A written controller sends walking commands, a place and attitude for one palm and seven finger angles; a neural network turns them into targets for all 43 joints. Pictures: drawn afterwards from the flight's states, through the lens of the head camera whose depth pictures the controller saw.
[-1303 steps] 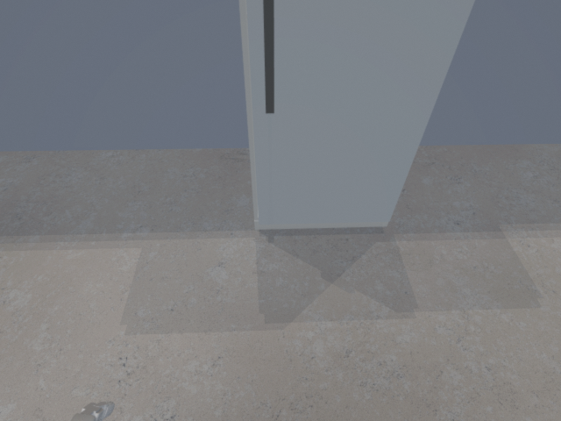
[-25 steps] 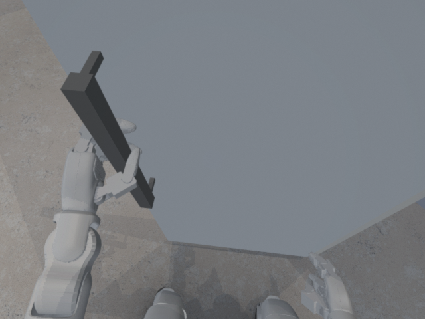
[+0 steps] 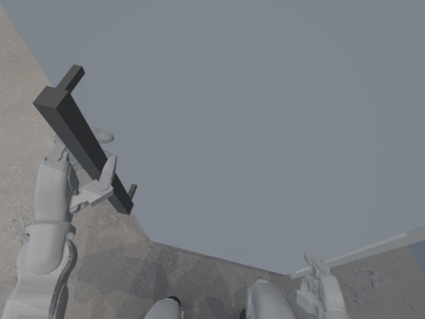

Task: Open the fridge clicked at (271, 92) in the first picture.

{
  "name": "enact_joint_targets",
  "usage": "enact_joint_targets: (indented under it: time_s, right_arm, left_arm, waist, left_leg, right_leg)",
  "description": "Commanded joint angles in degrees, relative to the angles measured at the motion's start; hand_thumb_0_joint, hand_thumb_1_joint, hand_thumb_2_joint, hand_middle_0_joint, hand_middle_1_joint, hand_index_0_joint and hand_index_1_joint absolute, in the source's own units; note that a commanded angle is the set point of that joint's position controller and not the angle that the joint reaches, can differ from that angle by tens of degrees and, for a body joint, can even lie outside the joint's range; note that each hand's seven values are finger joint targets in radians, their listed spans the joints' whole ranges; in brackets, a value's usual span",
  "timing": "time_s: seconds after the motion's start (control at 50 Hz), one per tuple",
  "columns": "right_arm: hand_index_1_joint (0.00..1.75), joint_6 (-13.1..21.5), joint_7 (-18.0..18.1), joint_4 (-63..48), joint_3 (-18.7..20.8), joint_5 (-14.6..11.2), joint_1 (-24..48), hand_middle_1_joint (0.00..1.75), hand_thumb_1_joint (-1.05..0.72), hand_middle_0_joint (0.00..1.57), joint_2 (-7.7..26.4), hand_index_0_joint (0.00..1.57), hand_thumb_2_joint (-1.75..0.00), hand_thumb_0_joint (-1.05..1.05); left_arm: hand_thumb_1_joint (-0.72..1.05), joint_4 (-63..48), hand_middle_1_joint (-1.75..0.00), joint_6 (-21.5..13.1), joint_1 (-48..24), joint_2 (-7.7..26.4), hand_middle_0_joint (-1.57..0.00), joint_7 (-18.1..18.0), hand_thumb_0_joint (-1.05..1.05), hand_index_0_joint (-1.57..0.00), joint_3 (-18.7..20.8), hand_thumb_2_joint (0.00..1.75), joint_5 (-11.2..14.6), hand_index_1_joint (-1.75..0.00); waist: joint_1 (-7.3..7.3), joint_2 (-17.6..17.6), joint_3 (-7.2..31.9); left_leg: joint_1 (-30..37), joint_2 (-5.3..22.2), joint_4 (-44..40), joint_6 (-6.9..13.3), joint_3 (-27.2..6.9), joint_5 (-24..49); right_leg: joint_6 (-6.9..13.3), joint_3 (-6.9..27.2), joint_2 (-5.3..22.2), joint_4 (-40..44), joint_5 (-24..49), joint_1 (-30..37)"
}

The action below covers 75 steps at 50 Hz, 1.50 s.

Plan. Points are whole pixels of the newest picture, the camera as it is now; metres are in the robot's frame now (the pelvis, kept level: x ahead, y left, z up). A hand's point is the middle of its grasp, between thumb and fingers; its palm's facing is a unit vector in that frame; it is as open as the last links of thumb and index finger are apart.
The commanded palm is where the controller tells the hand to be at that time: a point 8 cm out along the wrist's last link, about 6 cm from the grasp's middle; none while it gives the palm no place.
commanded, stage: walk backward, drawing the door open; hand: left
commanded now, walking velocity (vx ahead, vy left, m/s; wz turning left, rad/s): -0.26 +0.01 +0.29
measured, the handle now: (107, 161) +0.34 +0.21 +0.08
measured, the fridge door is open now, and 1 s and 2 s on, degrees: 62 69 71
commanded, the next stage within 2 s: stop walking and hold the door back in 0.12 s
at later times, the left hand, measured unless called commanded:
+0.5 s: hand (87, 258) +0.18 +0.18 +0.11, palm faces +0.54 -0.80 -0.26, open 6.4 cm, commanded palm +0.16 +0.24 +0.10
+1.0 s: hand (95, 217) +0.23 +0.19 +0.11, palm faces +0.48 -0.84 -0.27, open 6.0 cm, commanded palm +0.17 +0.23 +0.10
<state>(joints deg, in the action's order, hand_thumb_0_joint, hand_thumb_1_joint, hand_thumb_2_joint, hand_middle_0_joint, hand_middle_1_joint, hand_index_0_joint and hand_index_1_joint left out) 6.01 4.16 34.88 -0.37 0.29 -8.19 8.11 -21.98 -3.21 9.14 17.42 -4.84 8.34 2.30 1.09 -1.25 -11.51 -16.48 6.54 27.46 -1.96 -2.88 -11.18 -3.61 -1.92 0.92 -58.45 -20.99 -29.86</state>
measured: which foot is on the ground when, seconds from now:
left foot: down 0.00-0.16, up 0.18-0.58, down 0.60-0.98, up 1.00-1.00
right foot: up 0.00-0.14, down 0.16-0.62, up 0.64-0.96, down 0.98-1.00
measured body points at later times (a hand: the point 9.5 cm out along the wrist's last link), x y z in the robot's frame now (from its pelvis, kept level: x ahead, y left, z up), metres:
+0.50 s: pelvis -0.08 -0.12 -0.01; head -0.06 -0.13 +0.44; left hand +0.15 +0.22 +0.12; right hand +0.13 -0.36 -0.10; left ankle -0.13 +0.00 -0.70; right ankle +0.01 -0.21 -0.75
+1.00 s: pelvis -0.16 -0.15 -0.02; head -0.10 -0.14 +0.43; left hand +0.20 +0.23 +0.13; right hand -0.03 -0.37 -0.15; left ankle -0.16 -0.01 -0.74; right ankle -0.11 -0.25 -0.75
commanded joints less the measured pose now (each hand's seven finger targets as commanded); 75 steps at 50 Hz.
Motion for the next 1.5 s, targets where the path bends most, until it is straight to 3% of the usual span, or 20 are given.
enact_joint_targets:
  time_s: [0.0,0.08,0.12,0.14,0.16,0.22,0.32,0.5,0.56,0.6,0.64,0.7,0.82,0.92,0.98,1.12,1.26,1.32,1.38,1.48]
  right_arm:
    - [0.3,3.1,0.73,-7.57,3.8,-0.97,-0.43,0.3,-0.9,0.2,10.21,0.2,-0.9,0.0]
    - [0.3,3.64,0.34,-8.12,3.25,-0.5,1.26,0.3,-0.9,0.2,10.39,0.2,-0.9,0.0]
    - [0.3,3.44,0.28,-8.23,2.85,-0.83,0.41,0.3,-0.9,0.2,8.37,0.2,-0.9,0.0]
    - [0.3,2.83,0.48,-9.84,2.58,-0.6,3.6,0.3,-0.9,0.2,7.38,0.2,-0.9,0.0]
    - [0.3,2.92,1.01,-8.85,2.26,-0.39,4.58,0.3,-0.9,0.2,7.58,0.2,-0.9,0.0]
    - [0.3,1.72,0.24,-6.29,2.77,0.27,5.03,0.3,-0.9,0.2,10.15,0.2,-0.9,0.0]
    - [0.3,0.91,2.65,-4.19,2.68,-0.12,4.75,0.3,-0.9,0.2,11.92,0.2,-0.9,0.0]
    - [0.3,0.01,1.76,-2.61,3.49,-1.19,0.68,0.3,-0.9,0.2,13.97,0.2,-0.9,0.0]
    - [0.3,-0.23,1.66,-2.35,3.13,-0.98,-1.97,0.3,-0.9,0.2,14.15,0.2,-0.9,0.0]
    - [0.3,0.41,1.6,-3.13,2.98,-1.51,-0.98,0.3,-0.9,0.2,16.21,0.2,-0.9,0.0]
    - [0.3,1.11,2.08,-2.26,2.4,-2.05,-0.6,0.3,-0.9,0.2,13.2,0.2,-0.9,0.0]
    - [0.3,0.42,2.34,-0.62,3.13,-2.86,-4.14,0.3,-0.9,0.2,14.79,0.2,-0.9,0.0]
    - [0.3,0.36,3.25,0.49,1.54,-2.51,-6.28,0.3,-0.9,0.2,14.1,0.2,-0.9,0.0]
    - [0.3,0.38,2.71,-0.3,1.67,-2.37,-5.25,0.3,-0.9,0.2,14.96,0.2,-0.9,0.0]
    - [0.3,-0.06,2.4,-1.62,2.74,-2.66,-3.51,0.3,-0.9,0.2,14.06,0.2,-0.9,0.0]
    - [0.3,0.65,2.19,0.45,1.81,-2.63,-3.62,0.3,-0.9,0.2,15.71,0.2,-0.9,0.0]
    - [0.3,0.97,2.51,-3.45,2.94,-2.2,-4.48,0.3,-0.9,0.2,15.42,0.2,-0.9,0.0]
    - [0.3,1.05,2.6,-4.8,3.9,-2.22,-4.28,0.3,-0.9,0.2,15.82,0.2,-0.9,0.0]
    - [0.3,1.53,0.58,-6.86,3.49,-1.64,-2.94,0.3,-0.9,0.2,15.01,0.2,-0.9,0.0]
    - [0.3,2.33,-0.24,-5.67,3.07,-0.4,-3.38,0.3,-0.9,0.2,14.52,0.2,-0.9,0.0]
  left_arm:
    - [0.9,-13.71,-1.4,-5.15,-7.97,6.05,-0.45,-2.62,0.0,-0.45,7.24,0.9,0.63,-1.4]
    - [0.9,-10.11,-1.4,-5.99,-6.07,8.83,-0.45,-3.41,0.0,-0.45,11.24,0.9,1.26,-1.4]
    - [0.9,-9.66,-1.4,-6.72,-6.64,14.91,-0.45,-3.23,0.0,-0.45,15.47,0.9,0.13,-1.4]
    - [0.9,-7.8,-1.4,-6.28,-4.83,18.53,-0.45,-3.34,0.0,-0.45,18.15,0.9,-0.12,-1.4]
    - [0.9,-5.19,-1.4,-5.86,-3.79,17.71,-0.45,-3.68,0.0,-0.45,18.58,0.9,0.3,-1.4]
    - [0.9,0.67,-1.4,-6.65,-7.66,15.95,-0.45,-3.61,0.0,-0.45,18.65,0.9,0.64,-1.4]
    - [0.9,13.41,-1.4,-9.89,-23.36,19.77,-0.45,-5.47,0.0,-0.45,20.32,0.9,1.13,-1.4]
    - [0.9,29.76,-1.4,-12.46,-47.24,21.31,-0.45,-4.41,0.0,-0.45,14.77,0.9,-0.22,-1.4]
    - [0.9,31.74,-1.4,-14.31,-54.84,20.42,-0.45,-3.18,0.0,-0.45,11.55,0.9,-0.16,-1.4]
    - [0.9,33.76,-1.4,-14.09,-61.81,17.55,-0.45,-2.73,0.0,-0.45,8.97,0.9,-0.06,-1.4]
    - [0.9,36.89,-1.4,-13.29,-69.09,21.67,-0.45,-3.18,0.0,-0.45,9.44,0.9,-1.92,-1.4]
    - [0.9,49.88,-1.4,-11.02,-69.76,18.83,-0.45,-1.3,0.0,-0.45,7.43,0.9,-1.72,-1.4]
    - [0.9,54.24,-1.4,-9.58,-79.83,18.69,-0.45,0.97,0.0,-0.45,4.13,0.9,-1.54,-1.4]
    - [0.9,55.43,-1.4,-10.4,-73.81,25.99,-0.45,0.64,0.0,-0.45,10.51,0.9,-1.53,-1.4]
    - [0.9,55.49,-1.4,-10.7,-70.27,34.92,-0.45,-0.12,0.0,-0.45,18.04,0.9,-1.87,-1.4]
    - [0.9,58.35,-1.4,-11.85,-64.26,38.64,-0.45,-0.05,0.0,-0.45,25.73,0.9,-0.64,-1.4]
    - [0.9,49.86,-1.4,-12.28,-53.77,34.42,-0.45,-0.07,0.0,-0.45,24.72,0.9,-0.46,-1.4]
    - [0.9,40.19,-1.4,-13.02,-48.3,29.27,-0.45,0.06,0.0,-0.45,21.87,0.9,0.12,-1.4]
    - [0.9,31.58,-1.4,-13.47,-39.69,22.26,-0.45,0.78,0.0,-0.45,17.68,0.9,-0.21,-1.4]
    - [0.9,23.68,-1.4,-12.84,-40.36,22.32,-0.45,-0.14,0.0,-0.45,16.96,0.9,-0.68,-1.4]
  waist:
    - [-2.4,-18.73,23.04]
    - [-0.45,-15.59,21.85]
    - [-0.88,2.36,21.8]
    - [-0.01,16.6,20.56]
    - [0.64,16.42,21.42]
    - [-0.92,7.68,19.33]
    - [-0.85,8.49,19.6]
    - [0.67,11.84,21.42]
    - [-1.89,-0.56,24.96]
    - [-2.1,-24.47,19.2]
    - [-2.13,-16.97,18.35]
    - [-1.35,-5.34,18.81]
    - [-1.52,-10.6,23.3]
    - [-0.4,-9.31,27.34]
    - [0.43,12.48,28.65]
    - [-0.81,7.06,23.4]
    - [0.0,8.84,24.13]
    - [-1.14,2.04,25.89]
    - [-1.15,-14.14,28.23]
    - [-1.86,-16.45,27.54]
  left_leg:
    - [14.54,7.72,-5.63,8.65,-5.48,23.92]
    - [6.43,5.61,1.41,6.4,-5.71,18.14]
    - [1.3,-4.76,14.88,1.28,0.42,-7.05]
    - [-11.8,-9.94,30.04,-0.32,1.54,-24.88]
    - [-14.46,-9.74,43.44,-0.03,-1.67,-26.21]
    - [-17.64,-5.69,51.46,-1.97,-2.19,-16.55]
    - [-11.79,-6.41,35.28,-0.68,0.46,-12.59]
    - [0.22,-8.24,8.27,3.03,6.48,-16.5]
    - [13.41,-7.43,-10.24,5.76,7.04,-14.95]
    - [10.47,11.39,-20.44,14.37,-17.93,-30.21]
    - [11.9,14.74,-18.78,16.42,-23.57,-20.76]
    - [13.39,10.32,-11.77,14.91,-11.67,-11.62]
    - [17.2,9.38,-8.24,13.83,-8.22,4.73]
    - [4.65,4.0,1.98,7.69,-0.37,2.49]
    - [-22.68,-6.07,32.92,2.15,4.6,-19.42]
    - [-15.59,-3.32,26.76,0.8,2.76,-9.96]
    - [-2.69,-5.06,7.75,0.4,6.92,-1.67]
    - [8.74,-1.7,-3.3,1.1,4.48,20.97]
    - [19.99,9.39,-1.93,7.38,-7.35,53.96]
    - [18.61,8.63,-1.56,7.84,-4.3,39.06]
  right_leg:
    - [-0.75,-2.11,-1.92,10.82,-2.29,6.23]
    - [-1.02,-2.87,-3.16,29.96,5.03,19.34]
    - [0.6,2.16,4.48,42.43,23.08,24.91]
    - [5.8,15.26,16.65,40.12,35.19,25.26]
    - [9.4,18.85,22.94,39.93,37.89,21.19]
    - [11.88,14.19,20.38,36.2,28.73,22.43]
    - [8.7,9.7,18.84,37.43,31.03,24.97]
    - [8.53,13.11,18.83,47.6,-4.65,21.01]
    - [3.92,3.67,10.13,38.16,-11.89,15.3]
    - [1.61,-6.66,-1.88,7.76,-8.67,1.04]
    - [3.28,2.44,0.43,-6.65,-5.03,-7.33]
    - [2.42,1.83,1.8,-5.99,0.43,-8.33]
    - [1.8,-1.54,1.13,7.77,-0.67,-1.78]
    - [2.75,-3.44,-1.3,34.49,4.0,26.36]
    - [14.62,28.37,22.31,39.89,17.83,45.06]
    - [10.18,7.66,15.56,36.08,30.02,33.64]
    - [8.76,5.07,12.66,33.55,38.17,29.58]
    - [4.88,1.63,6.82,28.53,32.51,26.73]
    - [2.81,0.2,-1.87,20.83,0.71,13.01]
    - [3.43,0.46,-1.41,24.69,-2.04,13.5]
